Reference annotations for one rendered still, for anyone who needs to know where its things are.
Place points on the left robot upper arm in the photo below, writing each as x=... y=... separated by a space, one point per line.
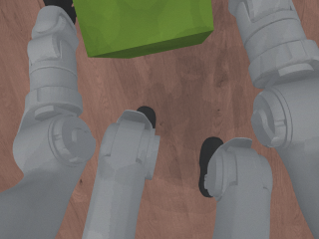
x=52 y=155

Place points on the robot right forearm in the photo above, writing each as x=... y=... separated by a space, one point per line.
x=276 y=45

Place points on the carton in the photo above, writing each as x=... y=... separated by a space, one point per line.
x=125 y=29

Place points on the robot left thigh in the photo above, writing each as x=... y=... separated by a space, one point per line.
x=119 y=183

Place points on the robot left forearm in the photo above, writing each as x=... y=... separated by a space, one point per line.
x=52 y=68

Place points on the right robot upper arm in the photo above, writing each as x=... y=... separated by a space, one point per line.
x=286 y=117

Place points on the robot left hand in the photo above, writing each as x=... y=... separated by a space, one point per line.
x=64 y=4

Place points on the robot right shin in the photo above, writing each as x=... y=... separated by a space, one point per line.
x=244 y=142

